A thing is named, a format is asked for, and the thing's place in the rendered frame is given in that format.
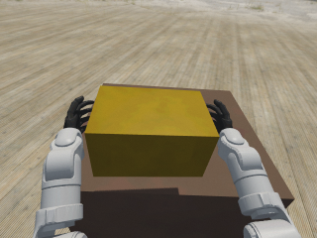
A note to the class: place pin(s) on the pedestal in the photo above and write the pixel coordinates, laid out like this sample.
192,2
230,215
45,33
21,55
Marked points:
173,207

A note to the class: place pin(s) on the right robot upper arm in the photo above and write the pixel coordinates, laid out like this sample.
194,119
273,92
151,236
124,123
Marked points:
275,228

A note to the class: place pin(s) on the robot right hand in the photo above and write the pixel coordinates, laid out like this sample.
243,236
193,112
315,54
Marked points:
222,116

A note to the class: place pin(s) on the carton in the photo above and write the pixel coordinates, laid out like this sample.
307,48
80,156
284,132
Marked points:
136,132

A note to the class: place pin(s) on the robot left hand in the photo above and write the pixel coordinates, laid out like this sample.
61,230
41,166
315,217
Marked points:
73,116

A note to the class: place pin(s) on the robot left forearm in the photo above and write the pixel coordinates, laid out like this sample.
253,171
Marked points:
61,184

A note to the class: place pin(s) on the robot right forearm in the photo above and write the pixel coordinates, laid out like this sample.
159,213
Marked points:
256,195

